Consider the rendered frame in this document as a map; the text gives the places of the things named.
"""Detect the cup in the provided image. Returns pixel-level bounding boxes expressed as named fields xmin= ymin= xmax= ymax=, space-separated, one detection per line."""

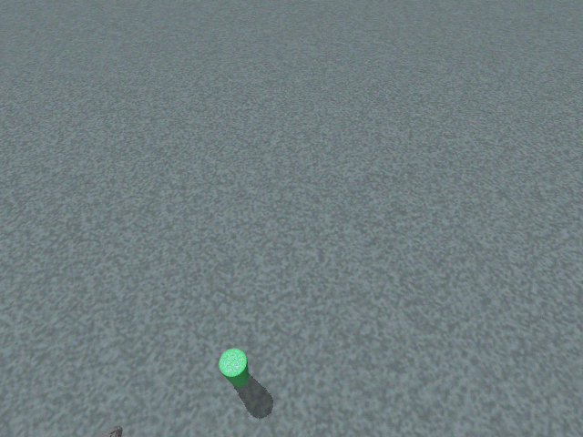
xmin=219 ymin=349 xmax=249 ymax=387

